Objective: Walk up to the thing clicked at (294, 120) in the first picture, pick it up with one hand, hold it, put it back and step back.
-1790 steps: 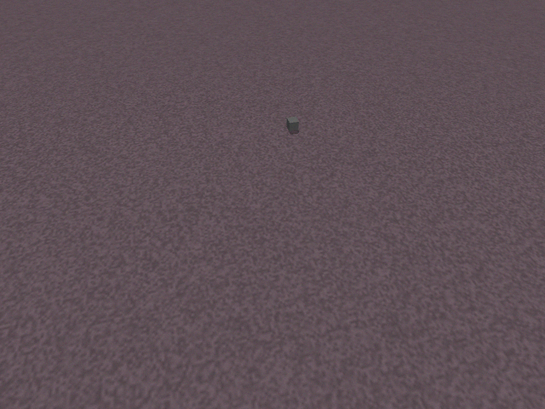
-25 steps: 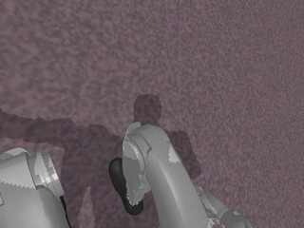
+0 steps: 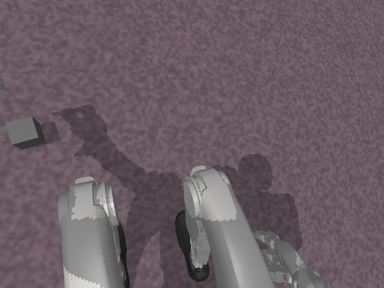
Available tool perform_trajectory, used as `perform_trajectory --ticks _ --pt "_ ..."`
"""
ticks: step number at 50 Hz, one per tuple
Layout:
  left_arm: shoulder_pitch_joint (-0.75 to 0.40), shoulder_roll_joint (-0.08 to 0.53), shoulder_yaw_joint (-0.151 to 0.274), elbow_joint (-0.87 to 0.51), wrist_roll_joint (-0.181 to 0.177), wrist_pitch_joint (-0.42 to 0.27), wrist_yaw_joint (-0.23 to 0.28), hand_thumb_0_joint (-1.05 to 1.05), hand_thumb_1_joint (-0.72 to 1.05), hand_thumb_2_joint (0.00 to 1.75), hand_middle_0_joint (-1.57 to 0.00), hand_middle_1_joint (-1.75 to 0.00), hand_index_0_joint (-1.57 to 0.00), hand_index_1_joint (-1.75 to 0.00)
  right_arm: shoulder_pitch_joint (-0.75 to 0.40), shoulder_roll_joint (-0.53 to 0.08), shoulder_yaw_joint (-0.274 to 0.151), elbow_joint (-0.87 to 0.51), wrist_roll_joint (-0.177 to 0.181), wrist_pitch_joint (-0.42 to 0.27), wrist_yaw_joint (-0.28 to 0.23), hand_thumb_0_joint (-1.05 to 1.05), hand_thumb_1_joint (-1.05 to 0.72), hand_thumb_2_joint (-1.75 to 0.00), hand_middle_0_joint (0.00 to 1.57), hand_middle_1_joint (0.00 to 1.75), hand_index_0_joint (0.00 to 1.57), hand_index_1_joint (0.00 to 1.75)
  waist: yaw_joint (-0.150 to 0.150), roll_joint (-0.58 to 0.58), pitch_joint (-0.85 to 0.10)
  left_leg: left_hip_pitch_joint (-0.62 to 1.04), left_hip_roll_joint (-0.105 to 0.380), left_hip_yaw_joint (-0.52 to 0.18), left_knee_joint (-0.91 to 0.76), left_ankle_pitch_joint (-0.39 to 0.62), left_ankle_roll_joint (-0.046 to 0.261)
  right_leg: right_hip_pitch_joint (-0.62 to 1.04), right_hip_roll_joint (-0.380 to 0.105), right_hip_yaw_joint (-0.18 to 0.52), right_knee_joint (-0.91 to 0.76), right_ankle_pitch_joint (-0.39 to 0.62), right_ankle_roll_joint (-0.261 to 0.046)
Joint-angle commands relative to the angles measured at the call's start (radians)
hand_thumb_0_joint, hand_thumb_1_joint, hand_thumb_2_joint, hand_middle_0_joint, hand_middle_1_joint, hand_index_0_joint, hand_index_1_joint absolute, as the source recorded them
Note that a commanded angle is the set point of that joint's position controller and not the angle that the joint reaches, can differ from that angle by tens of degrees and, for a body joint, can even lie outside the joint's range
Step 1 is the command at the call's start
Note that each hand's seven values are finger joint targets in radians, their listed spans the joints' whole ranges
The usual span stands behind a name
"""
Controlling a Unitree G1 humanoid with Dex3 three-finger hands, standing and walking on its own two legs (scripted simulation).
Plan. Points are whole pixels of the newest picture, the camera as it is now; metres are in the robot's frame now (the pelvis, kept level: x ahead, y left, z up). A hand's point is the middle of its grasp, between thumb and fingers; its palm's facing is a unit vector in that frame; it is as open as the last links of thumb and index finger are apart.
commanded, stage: withdraw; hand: left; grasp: from above
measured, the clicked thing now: (26, 133) +0.46 +0.37 -0.33
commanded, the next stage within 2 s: home in 0.32 s
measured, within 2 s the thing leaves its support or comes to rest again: neither
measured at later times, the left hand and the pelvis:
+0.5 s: hand out of the picture +0.44 +0.37 -0.16, palm faces -0.47 -0.07 -0.88, open 13.8 cm; pelvis +0.00 +0.00 -0.01, yaw +0 degrees
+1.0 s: hand out of the picture +0.31 +0.31 +0.00, palm faces -0.18 -0.69 -0.70, open 8.4 cm; pelvis +0.01 +0.00 +0.12, yaw +7 degrees
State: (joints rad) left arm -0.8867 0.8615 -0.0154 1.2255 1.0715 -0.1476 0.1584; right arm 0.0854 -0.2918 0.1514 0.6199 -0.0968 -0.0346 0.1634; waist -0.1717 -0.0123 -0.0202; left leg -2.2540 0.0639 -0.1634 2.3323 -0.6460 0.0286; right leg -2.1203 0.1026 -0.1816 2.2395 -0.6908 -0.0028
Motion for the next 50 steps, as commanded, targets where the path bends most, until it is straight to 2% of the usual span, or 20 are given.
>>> perform_trajectory --ticks 1,2,4,9,14,15,17,19,21,23,25,28,30,34,36,37,40,45,47,50 --pt "-0.290 0.276 0.086 -0.074 0.016 -0.045 0.017 0.00 -0.50 0.98 -0.07 -0.99 -0.08 -0.99 0.213 -0.251 -0.068 -0.010 0.001 0.014 -0.037 0.00 -0.89 -0.90 0.20 0.30 0.20 0.30 -0.066 0.143 -0.515 0.345 -0.017 0.031 -0.191 0.083 0.020 0.280 0.025 0.011 -0.257 0.149 -0.028" --pt "-0.304 0.286 0.080 -0.069 0.033 -0.063 0.021 0.00 -0.50 0.99 -0.07 -1.00 -0.08 -0.99 0.202 -0.240 -0.061 -0.006 -0.002 0.017 -0.041 0.00 -0.89 -0.90 0.20 0.30 0.20 0.30 -0.063 0.166 -0.523 0.351 -0.017 0.038 -0.181 0.086 0.017 0.285 0.027 0.022 -0.250 0.153 -0.026" --pt "-0.335 0.347 0.129 -0.076 0.066 -0.101 0.044 0.00 -0.50 0.99 -0.08 -1.00 -0.08 -1.00 0.193 -0.236 -0.048 -0.005 -0.009 0.023 -0.049 0.00 -0.89 -0.90 0.20 0.30 0.20 0.30 -0.046 0.215 -0.572 0.364 -0.020 0.045 -0.170 0.099 0.011 0.286 0.027 0.033 -0.229 0.156 -0.030" --pt "-0.425 0.412 0.166 -0.109 0.134 -0.159 0.112 0.00 -0.50 0.99 -0.08 -0.99 -0.08 -0.99 0.177 -0.252 -0.035 0.000 -0.030 0.034 -0.067 0.00 -0.89 -0.90 0.20 0.30 0.20 0.30 -0.050 0.393 -0.647 0.489 -0.017 0.040 -0.182 0.089 -0.009 0.206 0.023 0.008 -0.184 0.139 -0.041" --pt "-0.398 0.395 0.175 -0.171 0.154 -0.125 0.136 0.00 -0.49 0.97 -0.09 -0.98 -0.09 -0.97 0.204 -0.271 -0.072 0.004 -0.029 0.037 -0.071 0.00 -0.89 -0.90 0.20 0.30 0.20 0.30 -0.022 0.525 -0.761 0.624 -0.012 0.024 -0.236 0.114 -0.018 0.169 0.009 -0.026 -0.157 0.184 -0.039" --pt "-0.378 0.393 0.186 -0.198 0.149 -0.112 0.132 0.00 -0.48 0.96 -0.10 -0.97 -0.10 -0.96 0.216 -0.274 -0.086 0.004 -0.027 0.039 -0.070 0.00 -0.89 -0.90 0.20 0.30 0.20 0.30 -0.012 0.527 -0.805 0.656 -0.012 0.023 -0.243 0.142 -0.017 0.188 0.008 -0.027 -0.160 0.206 -0.038" --pt "-0.313 0.321 0.152 -0.171 0.135 -0.079 0.115 0.00 -0.46 0.95 -0.11 -0.96 -0.11 -0.95 0.233 -0.266 -0.104 0.011 -0.020 0.046 -0.067 0.00 -0.89 -0.90 0.20 0.30 0.20 0.30 -0.016 0.496 -0.803 0.658 -0.013 0.018 -0.265 0.160 -0.016 0.189 0.006 -0.030 -0.169 0.221 -0.036" --pt "-0.242 0.262 0.124 -0.101 0.109 -0.052 0.098 0.00 -0.46 0.94 -0.10 -0.96 -0.11 -0.95 0.240 -0.266 -0.114 0.024 -0.010 0.050 -0.067 0.00 -0.89 -0.89 0.20 0.30 0.20 0.30 -0.021 0.417 -0.693 0.601 -0.017 -0.003 -0.294 0.116 -0.013 0.135 0.002 -0.038 -0.171 0.190 -0.034" --pt "-0.250 0.242 0.095 -0.071 0.091 -0.041 0.089 0.00 -0.45 0.94 -0.09 -0.97 -0.10 -0.95 0.250 -0.254 -0.108 0.028 -0.005 0.052 -0.069 0.00 -0.88 -0.89 0.20 0.30 0.20 0.30 -0.045 0.327 -0.639 0.525 -0.022 0.015 -0.261 0.098 0.000 0.151 0.005 -0.028 -0.204 0.177 -0.034" --pt "-0.234 0.205 0.074 -0.023 0.076 -0.036 0.085 0.00 -0.29 0.84 -0.23 -0.81 -0.20 -0.79 0.249 -0.243 -0.096 0.032 -0.004 0.047 -0.066 0.00 -0.89 -0.90 0.20 0.30 0.20 0.30 -0.057 0.257 -0.578 0.465 -0.025 0.017 -0.248 0.086 0.007 0.156 0.005 -0.020 -0.210 0.172 -0.035" --pt "-0.254 0.237 0.112 -0.050 0.053 -0.047 0.093 0.00 -0.16 0.85 -0.23 -0.65 -0.21 -0.63 0.247 -0.243 -0.092 0.028 -0.004 0.039 -0.065 0.00 -0.89 -0.90 0.20 0.30 0.20 0.30 -0.040 0.250 -0.596 0.460 -0.028 0.031 -0.230 0.110 0.009 0.176 0.004 -0.012 -0.220 0.184 -0.035" --pt "-0.243 0.213 0.129 -0.101 0.014 -0.068 0.100 0.00 0.03 0.83 -0.22 -0.52 -0.20 -0.53 0.255 -0.225 -0.087 0.033 -0.008 0.016 -0.054 0.00 -0.89 -0.90 0.20 0.30 0.20 0.30 -0.029 0.274 -0.633 0.466 -0.033 0.059 -0.220 0.157 0.005 0.243 0.003 0.001 -0.226 0.216 -0.030" --pt "-0.222 0.231 0.184 -0.186 -0.022 -0.074 0.114 0.00 0.16 0.80 -0.20 -0.45 -0.19 -0.46 0.260 -0.234 -0.104 0.023 -0.008 0.003 -0.051 0.00 -0.89 -0.90 0.20 0.30 0.20 0.30 0.010 0.334 -0.728 0.545 -0.038 0.065 -0.233 0.193 -0.006 0.255 -0.003 -0.001 -0.228 0.230 -0.038" --pt "-0.142 0.207 0.246 -0.470 -0.149 -0.037 0.123 0.00 0.37 0.76 -0.19 -0.35 -0.18 -0.36 0.269 -0.221 -0.167 -0.010 0.020 -0.010 -0.045 0.00 -0.90 -0.90 0.20 0.30 0.20 0.30 0.101 0.468 -0.996 0.780 -0.035 0.066 -0.349 0.212 -0.016 0.325 -0.015 0.022 -0.268 0.242 -0.040" --pt "-0.016 0.143 0.253 -0.533 -0.238 0.017 0.113 0.00 0.48 0.76 -0.18 -0.31 -0.18 -0.32 0.257 -0.212 -0.203 -0.017 0.041 -0.008 -0.046 0.00 -0.90 -0.90 0.20 0.30 0.20 0.30 0.131 0.461 -0.996 0.823 -0.033 0.063 -0.427 0.169 -0.017 0.327 -0.018 0.039 -0.319 0.206 -0.044" --pt "0.029 0.087 0.233 -0.570 -0.278 0.045 0.102 0.00 0.52 0.77 -0.18 -0.31 -0.18 -0.31 0.247 -0.201 -0.208 -0.018 0.050 -0.004 -0.052 0.00 -0.90 -0.90 0.20 0.30 0.20 0.30 0.120 0.430 -0.966 0.800 -0.036 0.065 -0.458 0.134 -0.013 0.340 -0.015 0.045 -0.354 0.186 -0.043" --pt "0.137 0.010 0.208 -0.631 -0.385 0.133 0.048 0.00 0.57 0.81 -0.19 -0.33 -0.19 -0.33 0.220 -0.185 -0.211 -0.018 0.075 0.010 -0.082 0.00 -0.90 -0.90 0.20 0.30 0.20 0.30 0.102 0.284 -0.849 0.735 -0.039 0.072 -0.508 0.050 0.004 0.390 -0.010 0.070 -0.454 0.133 -0.038" --pt "0.347 -0.129 0.126 -0.809 -0.575 0.244 -0.078 0.00 0.87 1.00 -0.23 -0.39 -0.22 -0.39 0.168 -0.167 -0.210 -0.047 0.108 0.009 -0.136 0.00 -0.90 -0.90 0.20 0.30 0.20 0.30 0.091 0.155 -0.772 0.816 -0.028 0.049 -0.621 0.065 0.014 0.553 -0.019 0.083 -0.557 0.164 -0.028" --pt "0.410 -0.191 0.097 -0.855 -0.655 0.258 -0.100 0.00 0.93 0.99 -0.22 -0.37 -0.22 -0.37 0.149 -0.149 -0.203 -0.058 0.116 -0.009 -0.155 0.00 -0.90 -0.90 0.20 0.30 0.20 0.30 0.062 0.115 -0.701 0.818 -0.031 0.058 -0.659 0.066 0.017 0.610 -0.022 0.095 -0.618 0.168 -0.024" --pt "0.476 -0.228 0.099 -0.883 -0.744 0.256 -0.107 0.00 0.90 0.90 -0.20 -0.30 -0.20 -0.30 0.127 -0.125 -0.196 -0.059 0.125 -0.043 -0.177 0.00 -0.90 -0.90 0.20 0.30 0.20 0.30 0.055 0.086 -0.612 0.841 -0.034 0.077 -0.707 0.080 0.021 0.672 -0.024 0.115 -0.698 0.173 -0.025"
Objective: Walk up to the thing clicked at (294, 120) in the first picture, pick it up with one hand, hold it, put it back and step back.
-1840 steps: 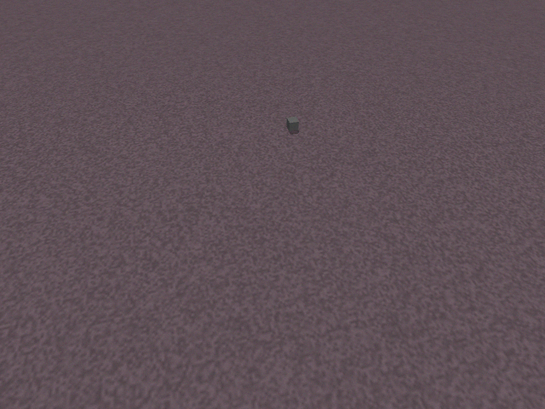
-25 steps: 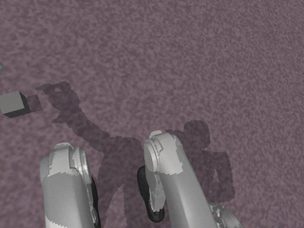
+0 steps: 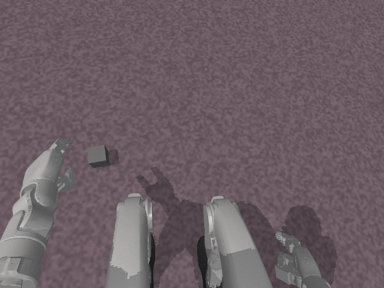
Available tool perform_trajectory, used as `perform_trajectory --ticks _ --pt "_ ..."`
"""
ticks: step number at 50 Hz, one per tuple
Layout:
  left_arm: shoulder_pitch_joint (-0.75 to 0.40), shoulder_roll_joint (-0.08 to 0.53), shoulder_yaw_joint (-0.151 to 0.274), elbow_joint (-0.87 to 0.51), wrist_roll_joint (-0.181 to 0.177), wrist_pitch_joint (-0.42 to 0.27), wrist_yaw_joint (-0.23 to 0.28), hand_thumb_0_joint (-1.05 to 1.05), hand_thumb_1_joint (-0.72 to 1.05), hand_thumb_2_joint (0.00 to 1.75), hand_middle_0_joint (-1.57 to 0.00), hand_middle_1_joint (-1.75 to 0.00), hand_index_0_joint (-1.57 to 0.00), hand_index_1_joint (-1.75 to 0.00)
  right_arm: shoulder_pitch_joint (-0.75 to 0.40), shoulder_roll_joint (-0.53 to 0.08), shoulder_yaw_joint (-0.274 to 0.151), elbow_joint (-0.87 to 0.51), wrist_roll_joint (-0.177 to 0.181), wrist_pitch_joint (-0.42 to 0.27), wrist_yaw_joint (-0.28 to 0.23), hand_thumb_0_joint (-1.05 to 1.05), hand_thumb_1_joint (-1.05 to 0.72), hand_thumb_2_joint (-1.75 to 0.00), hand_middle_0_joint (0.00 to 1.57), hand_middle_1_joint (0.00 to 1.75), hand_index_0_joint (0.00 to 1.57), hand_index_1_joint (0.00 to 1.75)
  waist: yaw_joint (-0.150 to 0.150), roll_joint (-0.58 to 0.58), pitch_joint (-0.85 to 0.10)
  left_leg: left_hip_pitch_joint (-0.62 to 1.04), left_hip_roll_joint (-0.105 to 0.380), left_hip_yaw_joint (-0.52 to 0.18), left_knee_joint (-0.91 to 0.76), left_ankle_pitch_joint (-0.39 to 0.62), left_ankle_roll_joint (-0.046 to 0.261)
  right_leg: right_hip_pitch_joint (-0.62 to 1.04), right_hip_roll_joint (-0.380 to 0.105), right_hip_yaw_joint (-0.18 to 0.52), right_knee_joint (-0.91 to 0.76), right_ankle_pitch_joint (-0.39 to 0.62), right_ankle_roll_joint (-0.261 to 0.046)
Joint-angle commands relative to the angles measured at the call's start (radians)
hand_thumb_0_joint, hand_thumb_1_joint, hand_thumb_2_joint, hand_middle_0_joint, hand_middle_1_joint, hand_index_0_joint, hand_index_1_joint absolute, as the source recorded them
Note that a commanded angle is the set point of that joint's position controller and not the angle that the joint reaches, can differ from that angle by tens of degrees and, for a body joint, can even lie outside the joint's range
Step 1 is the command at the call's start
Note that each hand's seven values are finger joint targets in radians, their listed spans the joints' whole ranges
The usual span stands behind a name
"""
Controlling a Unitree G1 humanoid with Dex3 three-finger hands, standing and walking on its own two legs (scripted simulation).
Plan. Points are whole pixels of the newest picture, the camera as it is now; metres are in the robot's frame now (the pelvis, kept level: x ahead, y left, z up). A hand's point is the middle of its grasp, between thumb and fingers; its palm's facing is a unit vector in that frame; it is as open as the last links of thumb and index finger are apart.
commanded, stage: home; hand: left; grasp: from above
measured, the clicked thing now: (98, 156) +0.50 +0.32 -0.45
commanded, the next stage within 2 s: none
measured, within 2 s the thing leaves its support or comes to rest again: neither
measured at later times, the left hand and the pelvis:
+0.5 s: hand (36, 214) +0.25 +0.22 +0.09, palm faces +0.14 -0.96 -0.25, open 7.4 cm; pelvis +0.05 +0.00 +0.18, yaw +6 degrees
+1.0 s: hand (0, 238) +0.22 +0.20 +0.19, palm faces +0.17 -0.97 -0.19, open 7.4 cm; pelvis +0.09 +0.00 +0.24, yaw +8 degrees
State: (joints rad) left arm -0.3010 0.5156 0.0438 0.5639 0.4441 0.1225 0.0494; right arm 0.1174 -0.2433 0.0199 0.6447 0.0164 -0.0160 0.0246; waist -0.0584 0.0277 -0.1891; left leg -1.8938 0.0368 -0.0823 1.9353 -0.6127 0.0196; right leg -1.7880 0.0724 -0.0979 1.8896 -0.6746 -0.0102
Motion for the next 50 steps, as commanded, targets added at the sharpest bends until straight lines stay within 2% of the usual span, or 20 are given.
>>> perform_trajectory --ticks 1,2,4,6,9,13,15,16,17,21,24,25,28,33,35,38,39,40,44,50 --pt "-0.072 0.108 0.046 -0.237 -0.141 -0.016 0.005 0.00 0.90 0.90 -0.20 -0.30 -0.20 -0.30 0.082 -0.167 -0.064 -0.093 0.012 -0.071 -0.045 0.00 -0.90 -0.90 0.20 0.30 0.20 0.30 -0.048 0.048 -0.432 0.504 -0.010 -0.003 -0.336 0.048 0.028 0.361 0.005 0.037 -0.369 0.151 -0.020" --pt "-0.064 0.127 0.072 -0.279 -0.166 -0.019 0.010 0.00 0.90 0.90 -0.20 -0.30 -0.20 -0.30 0.073 -0.165 -0.066 -0.102 0.014 -0.080 -0.050 0.00 -0.90 -0.90 0.20 0.30 0.20 0.30 -0.034 0.081 -0.431 0.531 -0.010 0.004 -0.360 0.047 0.027 0.388 0.003 0.046 -0.390 0.145 -0.021" --pt "0.014 0.094 0.080 -0.297 -0.209 -0.016 0.017 0.00 0.90 0.90 -0.20 -0.30 -0.20 -0.30 0.055 -0.160 -0.064 -0.115 0.018 -0.094 -0.059 0.00 -0.90 -0.90 0.20 0.30 0.20 0.30 -0.023 0.121 -0.401 0.607 -0.008 -0.008 -0.436 0.034 0.019 0.410 -0.002 0.051 -0.416 0.126 -0.024" --pt "0.023 0.096 0.100 -0.348 -0.240 -0.012 0.027 0.00 0.90 0.90 -0.20 -0.30 -0.20 -0.30 0.040 -0.160 -0.062 -0.133 0.020 -0.105 -0.069 0.00 -0.90 -0.90 0.20 0.30 0.20 0.30 -0.016 0.161 -0.407 0.681 -0.007 -0.023 -0.499 0.004 0.014 0.430 -0.003 0.053 -0.444 0.107 -0.025" --pt "0.099 0.059 0.106 -0.401 -0.296 0.012 0.039 0.00 0.90 0.90 -0.20 -0.30 -0.20 -0.30 0.021 -0.153 -0.056 -0.166 0.028 -0.115 -0.082 0.00 -0.90 -0.90 0.20 0.30 0.20 0.30 -0.008 0.172 -0.387 0.765 -0.010 -0.045 -0.597 -0.046 0.012 0.494 -0.005 0.055 -0.511 0.084 -0.023" --pt "0.212 -0.013 0.085 -0.480 -0.367 0.082 0.042 0.00 0.90 0.90 -0.20 -0.30 -0.20 -0.30 0.023 -0.151 -0.049 -0.191 0.038 -0.122 -0.104 0.00 -0.90 -0.90 0.20 0.30 0.20 0.30 -0.010 0.152 -0.367 0.897 -0.012 -0.064 -0.717 -0.053 0.007 0.601 -0.011 0.055 -0.621 0.090 -0.020" --pt "0.288 -0.035 0.093 -0.515 -0.406 0.125 0.047 0.00 0.90 0.90 -0.20 -0.30 -0.20 -0.30 0.037 -0.146 -0.041 -0.201 0.042 -0.126 -0.118 0.00 -0.90 -0.90 0.20 0.30 0.20 0.30 -0.008 0.129 -0.363 0.965 -0.015 -0.057 -0.755 0.000 0.004 0.683 -0.013 0.058 -0.682 0.129 -0.019" --pt "0.321 -0.068 0.073 -0.538 -0.424 0.145 0.046 0.00 0.90 0.90 -0.20 -0.30 -0.20 -0.30 0.042 -0.137 -0.035 -0.198 0.042 -0.128 -0.125 0.00 -0.90 -0.90 0.20 0.30 0.20 0.30 -0.017 0.130 -0.335 0.984 -0.014 -0.057 -0.777 0.030 0.001 0.708 -0.012 0.056 -0.706 0.150 -0.018" --pt "0.335 -0.077 0.077 -0.561 -0.445 0.162 0.047 0.00 0.90 0.90 -0.20 -0.30 -0.20 -0.30 0.048 -0.136 -0.031 -0.206 0.043 -0.131 -0.133 0.00 -0.90 -0.90 0.20 0.30 0.20 0.30 -0.023 0.113 -0.323 0.998 -0.018 -0.046 -0.787 0.060 0.002 0.745 -0.013 0.058 -0.742 0.171 -0.017" --pt "0.435 -0.114 0.084 -0.605 -0.492 0.206 0.041 0.00 0.90 0.90 -0.20 -0.30 -0.20 -0.30 0.075 -0.121 -0.015 -0.200 0.038 -0.149 -0.166 0.00 -0.90 -0.90 0.20 0.30 0.20 0.30 -0.020 0.104 -0.242 1.070 -0.017 -0.041 -0.867 0.147 0.000 0.850 -0.014 0.058 -0.828 0.239 -0.018" --pt "0.516 -0.138 0.080 -0.655 -0.511 0.223 0.036 0.00 0.90 0.90 -0.20 -0.30 -0.20 -0.30 0.102 -0.109 -0.013 -0.212 0.032 -0.165 -0.188 0.00 -0.90 -0.90 0.20 0.30 0.20 0.30 -0.031 0.094 -0.211 1.139 -0.023 -0.013 -0.916 0.236 -0.001 0.952 -0.014 0.060 -0.910 0.303 -0.017" --pt "0.553 -0.133 0.089 -0.682 -0.514 0.228 0.037 0.00 0.90 0.90 -0.20 -0.30 -0.20 -0.30 0.110 -0.104 -0.011 -0.223 0.030 -0.170 -0.195 0.00 -0.90 -0.90 0.20 0.30 0.20 0.30 -0.022 0.088 -0.210 1.165 -0.028 -0.002 -0.931 0.268 0.001 0.989 -0.014 0.059 -0.938 0.329 -0.015" --pt "0.651 -0.167 0.074 -0.732 -0.522 0.239 0.032 0.00 0.90 0.90 -0.20 -0.30 -0.20 -0.30 0.130 -0.090 -0.011 -0.240 0.022 -0.185 -0.208 0.00 -0.90 -0.90 0.20 0.30 0.20 0.30 -0.012 0.062 -0.176 1.223 -0.035 0.013 -0.979 0.339 0.001 1.077 -0.014 0.058 -1.005 0.391 -0.011" --pt "0.761 -0.185 0.051 -0.830 -0.513 0.257 0.023 0.00 0.90 0.90 -0.20 -0.30 -0.20 -0.30 0.149 -0.082 -0.015 -0.265 0.014 -0.206 -0.222 0.00 -0.90 -0.90 0.20 0.30 0.20 0.30 -0.003 0.047 -0.156 1.315 -0.034 0.018 -1.037 0.450 0.000 1.169 -0.012 0.049 -1.060 0.488 -0.009" --pt "0.790 -0.199 0.032 -0.841 -0.507 0.267 0.017 0.00 0.90 0.90 -0.20 -0.30 -0.20 -0.30 0.150 -0.081 -0.018 -0.270 0.009 -0.212 -0.224 0.00 -0.90 -0.90 0.20 0.30 0.20 0.30 -0.005 0.053 -0.117 1.329 -0.036 0.022 -1.054 0.452 0.001 1.169 -0.013 0.050 -1.082 0.491 -0.008" --pt "0.812 -0.205 0.029 -0.851 -0.503 0.272 0.007 0.00 0.90 0.90 -0.20 -0.30 -0.20 -0.30 0.142 -0.083 -0.022 -0.275 0.003 -0.220 -0.225 0.00 -0.90 -0.90 0.20 0.30 0.20 0.30 -0.003 0.029 -0.074 1.337 -0.033 0.020 -1.082 0.432 0.003 1.182 -0.011 0.041 -1.107 0.461 -0.007" --pt "0.823 -0.197 0.038 -0.863 -0.503 0.275 0.004 0.00 0.90 0.90 -0.20 -0.30 -0.20 -0.30 0.141 -0.086 -0.023 -0.284 0.004 -0.223 -0.225 0.00 -0.90 -0.90 0.20 0.30 0.20 0.30 0.006 0.018 -0.058 1.337 -0.034 0.022 -1.088 0.422 0.005 1.178 -0.014 0.040 -1.115 0.453 -0.003" --pt "0.810 -0.198 0.027 -0.863 -0.500 0.278 -0.001 0.00 0.90 0.90 -0.20 -0.30 -0.20 -0.30 0.137 -0.089 -0.024 -0.282 0.002 -0.226 -0.226 0.00 -0.90 -0.90 0.20 0.30 0.20 0.30 -0.001 0.016 -0.044 1.335 -0.036 0.023 -1.091 0.413 0.006 1.176 -0.015 0.040 -1.123 0.444 -0.002" --pt "0.791 -0.193 0.026 -0.848 -0.496 0.279 -0.014 0.00 0.90 0.90 -0.20 -0.30 -0.20 -0.30 0.129 -0.097 -0.025 -0.286 0.000 -0.239 -0.226 0.00 -0.90 -0.90 0.20 0.30 0.20 0.30 -0.002 -0.018 -0.017 1.339 -0.038 0.030 -1.087 0.410 0.012 1.178 -0.023 0.047 -1.133 0.452 0.007" --pt "0.777 -0.182 0.040 -0.866 -0.491 0.271 -0.021 0.00 0.90 0.90 -0.20 -0.30 -0.20 -0.30 0.123 -0.101 -0.029 -0.287 -0.004 -0.254 -0.219 0.00 -0.90 -0.90 0.20 0.30 0.20 0.30 0.012 0.027 -0.057 1.367 -0.043 0.036 -1.083 0.424 0.006 1.196 -0.031 0.055 -1.125 0.467 0.006"
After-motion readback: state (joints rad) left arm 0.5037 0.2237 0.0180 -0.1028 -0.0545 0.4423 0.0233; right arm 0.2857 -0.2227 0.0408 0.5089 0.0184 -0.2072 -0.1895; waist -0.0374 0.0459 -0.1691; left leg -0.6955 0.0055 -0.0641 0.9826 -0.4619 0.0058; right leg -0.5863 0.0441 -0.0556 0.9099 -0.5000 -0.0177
